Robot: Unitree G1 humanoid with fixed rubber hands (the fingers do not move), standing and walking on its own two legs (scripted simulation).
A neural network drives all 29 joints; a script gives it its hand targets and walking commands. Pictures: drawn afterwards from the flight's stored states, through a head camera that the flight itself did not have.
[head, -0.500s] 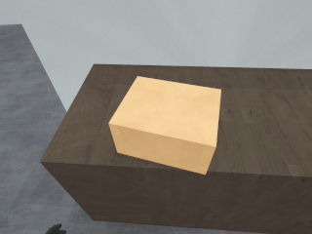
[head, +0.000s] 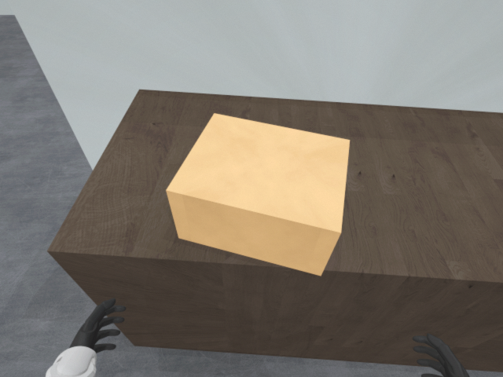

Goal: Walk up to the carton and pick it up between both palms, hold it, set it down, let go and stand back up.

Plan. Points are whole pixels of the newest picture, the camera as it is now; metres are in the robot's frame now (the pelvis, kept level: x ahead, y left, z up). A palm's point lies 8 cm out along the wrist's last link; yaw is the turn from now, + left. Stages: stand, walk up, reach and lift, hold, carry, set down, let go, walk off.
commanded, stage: reach and lift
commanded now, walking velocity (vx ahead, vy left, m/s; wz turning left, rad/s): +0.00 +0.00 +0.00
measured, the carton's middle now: (264, 189) +0.48 +0.01 +0.00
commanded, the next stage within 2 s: none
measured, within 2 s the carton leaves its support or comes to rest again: neither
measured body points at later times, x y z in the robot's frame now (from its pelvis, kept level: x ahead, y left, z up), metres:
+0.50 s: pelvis -0.01 +0.01 +0.00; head -0.03 +0.04 +0.45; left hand +0.21 +0.29 -0.02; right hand +0.19 -0.23 -0.02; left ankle +0.05 +0.12 -0.73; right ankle -0.01 -0.11 -0.73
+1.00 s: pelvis +0.01 +0.01 +0.01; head +0.01 +0.04 +0.45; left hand +0.24 +0.30 +0.02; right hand +0.24 -0.22 +0.03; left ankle +0.05 +0.12 -0.73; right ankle -0.01 -0.11 -0.73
